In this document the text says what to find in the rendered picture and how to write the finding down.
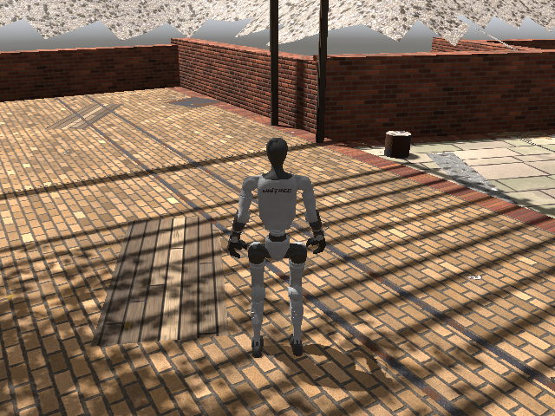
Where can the robot left forearm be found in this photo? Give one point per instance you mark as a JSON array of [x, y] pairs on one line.
[[237, 229]]

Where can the robot right forearm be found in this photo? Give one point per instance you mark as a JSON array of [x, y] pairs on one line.
[[317, 228]]

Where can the left robot hand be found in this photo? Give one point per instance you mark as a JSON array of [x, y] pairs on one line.
[[236, 245]]

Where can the right robot hand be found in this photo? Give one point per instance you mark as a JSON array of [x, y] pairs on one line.
[[312, 241]]

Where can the left robot upper arm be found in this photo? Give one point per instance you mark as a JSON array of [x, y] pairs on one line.
[[249, 184]]

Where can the right robot upper arm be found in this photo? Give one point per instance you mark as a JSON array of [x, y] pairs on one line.
[[304, 184]]

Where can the robot right thigh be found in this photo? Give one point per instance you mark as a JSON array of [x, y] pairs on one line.
[[298, 254]]

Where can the right robot shin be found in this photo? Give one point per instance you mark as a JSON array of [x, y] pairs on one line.
[[297, 311]]

